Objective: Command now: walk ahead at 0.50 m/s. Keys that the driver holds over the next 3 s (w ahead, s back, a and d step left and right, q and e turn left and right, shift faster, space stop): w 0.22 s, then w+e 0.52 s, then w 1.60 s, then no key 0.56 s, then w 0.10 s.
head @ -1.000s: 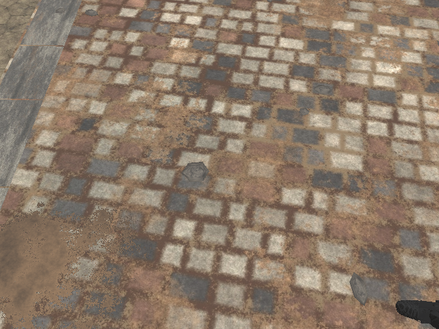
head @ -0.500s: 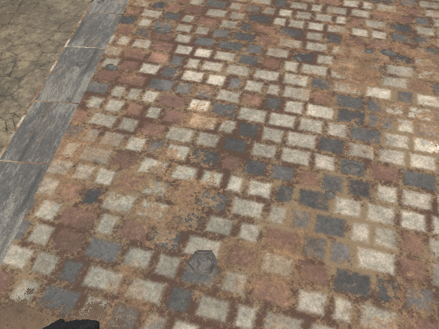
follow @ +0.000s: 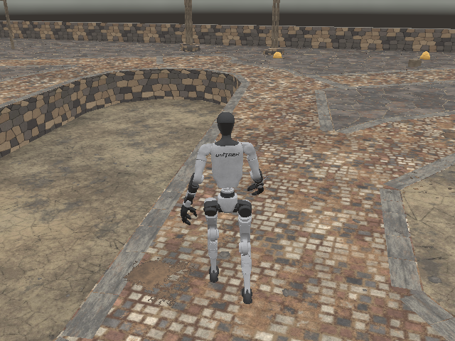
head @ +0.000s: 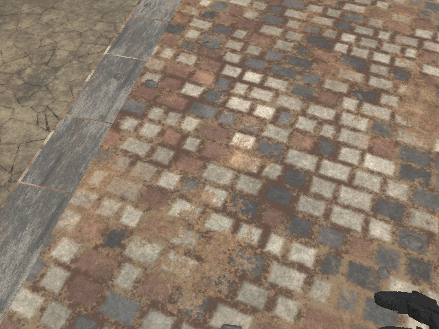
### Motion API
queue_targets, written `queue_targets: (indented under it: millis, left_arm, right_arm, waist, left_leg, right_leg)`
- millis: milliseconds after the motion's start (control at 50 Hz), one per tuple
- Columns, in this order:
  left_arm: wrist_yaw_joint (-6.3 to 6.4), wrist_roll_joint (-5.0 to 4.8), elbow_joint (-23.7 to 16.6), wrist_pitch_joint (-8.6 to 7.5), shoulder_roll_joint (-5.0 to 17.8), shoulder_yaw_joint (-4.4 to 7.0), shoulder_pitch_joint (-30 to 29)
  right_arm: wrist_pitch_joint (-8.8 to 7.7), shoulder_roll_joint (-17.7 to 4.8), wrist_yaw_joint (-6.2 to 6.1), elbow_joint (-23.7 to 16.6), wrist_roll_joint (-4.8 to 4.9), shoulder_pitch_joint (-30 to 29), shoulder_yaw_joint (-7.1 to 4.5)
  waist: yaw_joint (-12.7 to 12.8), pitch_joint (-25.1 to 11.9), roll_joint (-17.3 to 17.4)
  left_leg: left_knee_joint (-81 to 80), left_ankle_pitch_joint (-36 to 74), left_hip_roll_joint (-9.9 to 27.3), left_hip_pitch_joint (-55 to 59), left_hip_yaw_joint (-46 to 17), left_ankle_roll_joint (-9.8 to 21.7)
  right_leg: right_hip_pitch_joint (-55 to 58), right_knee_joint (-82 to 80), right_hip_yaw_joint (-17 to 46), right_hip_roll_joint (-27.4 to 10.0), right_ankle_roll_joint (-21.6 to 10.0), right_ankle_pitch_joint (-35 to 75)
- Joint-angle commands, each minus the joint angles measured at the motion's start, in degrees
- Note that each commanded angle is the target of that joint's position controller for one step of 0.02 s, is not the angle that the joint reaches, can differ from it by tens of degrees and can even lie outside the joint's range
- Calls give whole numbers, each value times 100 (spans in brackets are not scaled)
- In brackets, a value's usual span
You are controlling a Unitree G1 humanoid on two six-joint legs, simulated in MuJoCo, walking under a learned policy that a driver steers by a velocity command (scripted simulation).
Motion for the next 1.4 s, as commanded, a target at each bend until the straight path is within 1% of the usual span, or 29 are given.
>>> queue_targets:
  millis: [20,40,80,160,220,300,400,460,480,500,520,540,560,580,600,640,700,820,920,960,980,1000,1020,1040,1060,1100,1180,1300,1400]
  left_arm:
    - [-62,-100,-573,-298,692,69,-8]
    - [-81,-154,-728,-340,787,95,-488]
    - [-60,-13,-745,-305,679,119,-705]
    - [-28,25,-697,-102,358,76,-563]
    - [-31,66,-871,-114,272,44,-1159]
    - [-148,-16,-1005,-172,135,-28,-1828]
    - [-302,-61,-1353,-168,218,-15,-2397]
    - [-368,-9,-1395,-157,402,79,-2028]
    - [-356,0,-1257,-145,578,198,-1385]
    - [-297,-19,-1037,-123,921,381,-503]
    - [-223,-4,-1001,-89,1615,573,154]
    - [-223,-113,-1027,-92,1378,481,189]
    - [-211,-62,-1043,-98,1044,363,118]
    - [-190,-24,-1104,-107,898,327,-174]
    - [-185,2,-1162,-107,790,292,-510]
    - [-156,80,-1334,-112,585,223,-920]
    - [-70,28,-1350,-136,725,278,-889]
    - [56,-36,-1088,-97,782,299,-321]
    - [57,-31,-865,-38,803,308,3]
    - [59,-21,-852,10,814,316,-98]
    - [54,-4,-878,20,689,267,-142]
    - [52,68,-1000,16,475,164,-191]
    - [42,-34,-1037,-68,87,45,581]
    - [38,-56,-1006,-127,380,66,457]
    - [18,-120,-1091,-149,737,168,-127]
    - [5,-9,-1250,-174,655,162,-764]
    - [-15,26,-1206,-113,306,126,-629]
    - [-71,38,-1472,-191,59,12,-1701]
    - [-204,-37,-1725,-255,132,21,-2418]
  right_arm:
    - [43,-1107,-73,227,57,2217,-379]
    - [49,-987,-84,195,78,1791,-321]
    - [30,-731,-52,152,-28,1210,-235]
    - [-102,-756,-51,317,-6,1066,-256]
    - [-88,-873,-123,504,-2,1270,-285]
    - [-63,-1038,-175,715,1,1534,-312]
    - [62,-1101,-211,1034,43,1835,-358]
    - [180,-1249,-283,1024,59,1647,-409]
    - [241,-1278,-324,985,57,1533,-412]
    - [266,-1177,-385,907,15,1579,-362]
    - [149,-712,-350,636,-99,2049,-179]
    - [-43,-522,-262,670,-150,1983,-77]
    - [-207,-949,-151,542,79,1536,-192]
    - [-294,-961,-123,400,182,1113,-169]
    - [-323,-925,-152,360,80,926,-173]
    - [-212,-943,-199,362,-66,1008,-239]
    - [-66,-742,-234,314,-107,1015,-209]
    - [-131,-445,-133,72,-37,-146,-73]
    - [-220,-714,-33,-77,10,-424,-153]
    - [-251,-818,-43,11,4,-12,-213]
    - [-269,-991,-73,174,-31,581,-308]
    - [-281,-1273,-104,287,-102,1480,-389]
    - [-199,-1738,-92,512,-104,2145,-545]
    - [-172,-1278,-34,590,65,2278,-430]
    - [-148,-981,-47,546,97,1930,-334]
    - [-78,-766,-60,458,-13,1326,-235]
    - [-126,-726,-72,549,-13,1202,-199]
    - [-45,-1012,-156,821,80,1558,-263]
    - [84,-1097,-179,1118,130,2041,-279]
  waist:
    - [-1085,-1800,1075]
    - [-976,-1040,800]
    - [-614,-395,440]
    - [-297,-212,512]
    - [-437,-15,344]
    - [-742,112,316]
    - [-893,290,271]
    - [-598,-66,465]
    - [-222,-462,451]
    - [144,-985,257]
    - [92,-1759,-850]
    - [53,-2334,-1260]
    - [213,-1890,-931]
    - [142,-1222,-534]
    - [-73,-699,-74]
    - [-433,-436,-250]
    - [-543,-322,-299]
    - [-39,-153,-419]
    - [1,-8,-504]
    - [-263,-101,-615]
    - [-550,-497,-529]
    - [-948,-1314,-142]
    - [-801,-2081,1447]
    - [-926,-1907,1500]
    - [-971,-1046,899]
    - [-760,-222,351]
    - [-465,-154,616]
    - [-768,20,402]
    - [-952,209,411]
  left_leg:
    - [-1231,-1421,2055,4764,-3789,1373]
    - [-1391,-1187,1862,3920,-3019,1195]
    - [-1778,-258,1440,2565,-2137,1083]
    - [-2299,528,1232,1728,-1364,1201]
    - [-2414,814,1119,1796,-955,1127]
    - [-2494,704,1071,2011,-344,891]
    - [-2146,1005,1497,3145,-104,723]
    - [-1227,3214,1509,3492,174,489]
    - [-331,4092,1349,3365,403,346]
    - [943,3853,1099,2644,613,134]
    - [3232,1593,396,221,721,-264]
    - [4424,-2547,-421,-1105,-250,-403]
    - [4742,-2383,-32,-1714,-813,-260]
    - [4495,-1943,211,-1803,-698,-159]
    - [3926,-1595,412,-1626,-636,-153]
    - [3283,-1251,612,-905,-656,-250]
    - [2572,-854,551,-721,-512,-524]
    - [291,1383,209,-52,-372,-638]
    - [-324,722,183,-207,-486,-301]
    - [-551,318,78,315,-311,-80]
    - [-638,399,82,1208,-273,112]
    - [-418,531,857,2683,-1062,501]
    - [-717,-613,1979,4740,-3407,1428]
    - [-1382,-1848,2167,4804,-4479,1445]
    - [-1479,-2232,2018,4114,-3802,1190]
    - [-1757,-1290,1578,2786,-2696,1037]
    - [-2166,137,1210,2004,-1727,1074]
    - [-2321,936,957,2007,-798,907]
    - [-2063,970,1277,2649,-863,813]
  right_leg:
    - [-3912,3547,614,-18,-118,-413]
    - [-4073,3418,395,-293,-158,158]
    - [-3591,2846,300,-650,-90,936]
    - [-3173,2270,247,-788,133,1520]
    - [-3431,1255,221,-795,226,2454]
    - [-3139,16,12,-580,123,3498]
    - [-3545,-511,84,-415,-187,2954]
    - [-2820,-564,-333,-50,-461,2139]
    - [-1924,-711,-538,202,-599,2175]
    - [-499,-763,-284,214,-808,2414]
    - [1891,-760,2211,-1180,-1728,2050]
    - [2754,-1816,4500,-1869,-2248,1457]
    - [2499,-2010,4013,-1760,-1977,1044]
    - [1717,-2051,3257,-1545,-1784,1267]
    - [818,-2169,2702,-1327,-1656,1784]
    - [-218,-2420,2210,-1028,-1589,2628]
    - [-831,-2612,1756,-849,-1663,3196]
    - [-1095,-2585,1222,-535,-1213,2580]
    - [-54,-2033,1757,-1019,-1102,2663]
    - [140,-1606,1783,-1013,-978,3485]
    - [67,-914,1568,-721,-842,4180]
    - [-615,520,1236,-378,-638,3604]
    - [-2727,2559,590,512,-160,1253]
    - [-3639,3213,902,444,-132,-479]
    - [-4035,3491,921,134,-162,-59]
    - [-3893,2982,523,-306,-133,718]
    - [-3319,2175,314,-582,15,1246]
    - [-3106,86,58,-482,147,2973]
    - [-3051,-697,22,-298,-8,3040]
Next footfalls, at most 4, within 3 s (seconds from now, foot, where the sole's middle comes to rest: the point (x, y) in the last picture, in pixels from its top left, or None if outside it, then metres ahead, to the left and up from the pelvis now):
0.50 right None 0.44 -0.14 -0.76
0.98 left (243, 235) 0.76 0.00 -0.76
1.50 right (336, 194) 0.95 -0.32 -0.76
2.04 left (296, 120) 1.31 -0.19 -0.76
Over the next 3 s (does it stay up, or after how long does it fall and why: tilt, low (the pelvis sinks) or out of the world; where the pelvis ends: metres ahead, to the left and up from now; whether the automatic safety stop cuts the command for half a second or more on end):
stays up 1.46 -0.37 0.01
